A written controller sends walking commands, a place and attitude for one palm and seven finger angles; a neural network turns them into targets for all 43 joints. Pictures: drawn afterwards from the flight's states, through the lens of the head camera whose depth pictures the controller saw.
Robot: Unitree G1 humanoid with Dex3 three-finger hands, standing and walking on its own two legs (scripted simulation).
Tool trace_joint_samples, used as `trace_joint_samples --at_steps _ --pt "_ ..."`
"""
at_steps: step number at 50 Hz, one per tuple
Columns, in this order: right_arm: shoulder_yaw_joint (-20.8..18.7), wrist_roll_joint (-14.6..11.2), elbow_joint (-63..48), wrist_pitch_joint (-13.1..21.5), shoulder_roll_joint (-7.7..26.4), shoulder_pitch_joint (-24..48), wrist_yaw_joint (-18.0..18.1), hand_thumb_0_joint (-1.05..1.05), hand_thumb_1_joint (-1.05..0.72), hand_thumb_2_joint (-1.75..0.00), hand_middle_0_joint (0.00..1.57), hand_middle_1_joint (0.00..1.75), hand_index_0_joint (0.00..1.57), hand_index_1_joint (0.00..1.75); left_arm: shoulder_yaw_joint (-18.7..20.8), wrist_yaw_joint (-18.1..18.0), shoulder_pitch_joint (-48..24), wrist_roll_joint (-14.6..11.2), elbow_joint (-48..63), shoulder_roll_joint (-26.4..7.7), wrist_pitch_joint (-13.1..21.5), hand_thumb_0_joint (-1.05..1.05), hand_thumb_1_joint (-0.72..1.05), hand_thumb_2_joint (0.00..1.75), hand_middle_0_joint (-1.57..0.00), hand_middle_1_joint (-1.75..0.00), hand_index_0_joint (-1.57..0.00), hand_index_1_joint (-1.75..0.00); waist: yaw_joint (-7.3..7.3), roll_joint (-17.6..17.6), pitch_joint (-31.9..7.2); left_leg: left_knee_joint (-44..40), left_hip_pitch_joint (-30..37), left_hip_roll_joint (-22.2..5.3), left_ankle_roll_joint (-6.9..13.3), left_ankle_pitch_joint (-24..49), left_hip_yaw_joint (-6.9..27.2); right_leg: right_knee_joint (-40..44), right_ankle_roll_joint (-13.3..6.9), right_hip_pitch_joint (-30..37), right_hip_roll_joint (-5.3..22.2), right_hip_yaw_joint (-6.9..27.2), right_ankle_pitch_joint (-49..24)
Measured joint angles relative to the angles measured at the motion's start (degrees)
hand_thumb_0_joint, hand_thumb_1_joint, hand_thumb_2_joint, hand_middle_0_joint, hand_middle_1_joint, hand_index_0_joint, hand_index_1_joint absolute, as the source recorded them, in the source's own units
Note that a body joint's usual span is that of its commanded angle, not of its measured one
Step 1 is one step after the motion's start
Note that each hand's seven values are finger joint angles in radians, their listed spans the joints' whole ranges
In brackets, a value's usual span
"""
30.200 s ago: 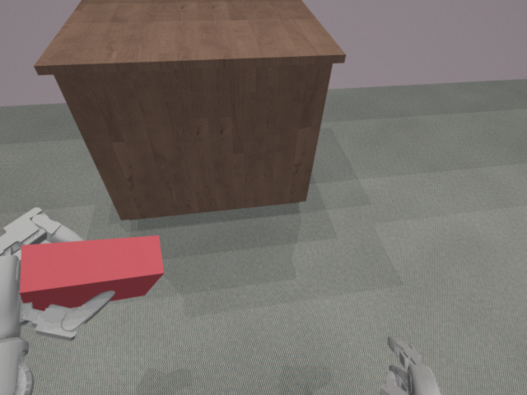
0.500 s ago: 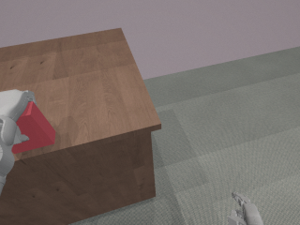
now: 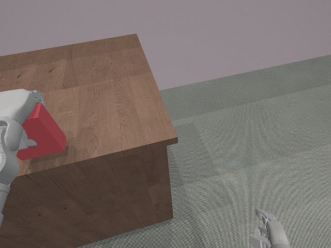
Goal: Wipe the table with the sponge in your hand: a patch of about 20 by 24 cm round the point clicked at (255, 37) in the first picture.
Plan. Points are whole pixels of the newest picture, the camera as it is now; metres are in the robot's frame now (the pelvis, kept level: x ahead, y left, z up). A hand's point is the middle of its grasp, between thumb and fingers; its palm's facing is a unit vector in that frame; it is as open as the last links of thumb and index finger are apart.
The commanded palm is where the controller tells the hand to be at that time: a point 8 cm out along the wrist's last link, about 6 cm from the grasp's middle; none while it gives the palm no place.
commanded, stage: lift the sponge slowly off the table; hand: left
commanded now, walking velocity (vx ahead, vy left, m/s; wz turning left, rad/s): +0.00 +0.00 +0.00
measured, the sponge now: (36, 138) +0.30 +0.37 +0.12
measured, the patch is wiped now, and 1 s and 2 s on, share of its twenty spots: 0.95 0.95 0.95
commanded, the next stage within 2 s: bring the sponge back beside the body in 1.18 s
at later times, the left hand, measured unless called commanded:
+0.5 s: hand (16, 114) +0.30 +0.36 +0.20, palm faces +0.05 +0.06 -1.00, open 9.2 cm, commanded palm +0.27 +0.36 +0.27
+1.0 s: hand (5, 99) +0.30 +0.36 +0.24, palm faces +0.10 +0.07 -0.99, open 9.2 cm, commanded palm +0.27 +0.36 +0.31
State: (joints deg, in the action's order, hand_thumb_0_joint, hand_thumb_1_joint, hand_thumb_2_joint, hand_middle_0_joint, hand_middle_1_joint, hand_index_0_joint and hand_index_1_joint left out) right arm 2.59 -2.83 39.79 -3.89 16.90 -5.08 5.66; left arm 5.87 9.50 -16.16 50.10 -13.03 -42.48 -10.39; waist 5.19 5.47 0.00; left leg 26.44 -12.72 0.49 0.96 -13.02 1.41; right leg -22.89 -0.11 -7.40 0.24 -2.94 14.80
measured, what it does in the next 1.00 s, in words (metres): stands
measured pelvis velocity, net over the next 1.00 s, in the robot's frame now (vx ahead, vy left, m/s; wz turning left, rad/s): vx -0.01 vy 0.00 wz -0.01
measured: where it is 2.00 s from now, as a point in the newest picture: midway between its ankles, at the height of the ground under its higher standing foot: outside the picture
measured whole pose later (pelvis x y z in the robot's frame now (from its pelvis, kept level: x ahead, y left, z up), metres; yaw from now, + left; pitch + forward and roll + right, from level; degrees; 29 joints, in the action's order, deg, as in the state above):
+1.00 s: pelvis -0.01 +0.00 +0.00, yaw -1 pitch -1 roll -1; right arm 3.2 -3.3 38.3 -4.8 17.7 -5.8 4.8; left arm 6.3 16.9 -23.5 48.8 -10.2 -47.3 -14.5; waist 5.6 6.0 -0.8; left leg 25.9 -12.6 0.3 0.7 -11.9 0.9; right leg -23.8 -0.3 -8.2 0.1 -2.3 14.3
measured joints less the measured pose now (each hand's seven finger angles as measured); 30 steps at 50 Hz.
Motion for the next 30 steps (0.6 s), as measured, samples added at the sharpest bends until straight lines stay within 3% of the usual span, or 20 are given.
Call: trace_joint_samples --at_steps 11,17,24,30 --pt "0.2 -0.3 -0.8 -1.0 0.5 -0.4 -0.4 0.01 -0.90 -0.89 0.21 0.30 0.21 0.30 1.0 3.2 -0.4 -0.6 0.3 -2.0 -2.0 0.00 -0.47 1.11 -0.82 -1.40 -0.84 -1.45 -0.08 0.2 -0.4 -0.3 0.5 0.0 0.1 0.2 -0.3 0.0 0.1 0.3 0.0 0.3 -0.1" --pt "0.2 -0.4 -0.7 -0.7 0.6 -0.6 -0.1 0.01 -0.90 -0.89 0.21 0.30 0.20 0.30 0.1 4.1 -0.5 -0.8 2.5 -1.8 -1.2 0.00 -0.47 1.11 -0.82 -1.40 -0.84 -1.45 0.27 0.0 -0.1 -0.2 0.5 0.2 0.2 0.5 0.0 0.0 0.2 0.4 0.2 0.0 -0.3" --pt "0.6 -0.4 -0.5 0.0 0.0 -0.1 -0.1 0.01 -0.90 -0.89 0.21 0.30 0.20 0.30 -1.3 3.2 -4.3 -0.5 1.6 -1.5 -1.3 0.00 -0.47 1.11 -0.82 -1.40 -0.84 -1.45 0.58 0.0 0.4 -0.7 0.4 0.3 0.1 1.2 0.1 0.3 0.1 0.3 0.2 -0.1 -1.0" --pt "1.1 -0.6 -0.6 -0.1 -0.4 0.2 -0.4 0.01 -0.90 -0.89 0.21 0.30 0.21 0.30 -2.1 3.8 -8.2 0.2 -1.4 -2.1 -3.5 0.00 -0.47 1.11 -0.82 -1.40 -0.84 -1.45 0.41 0.4 0.1 -1.4 0.2 0.3 0.1 1.9 0.0 0.7 0.1 -0.1 0.3 0.0 -1.5"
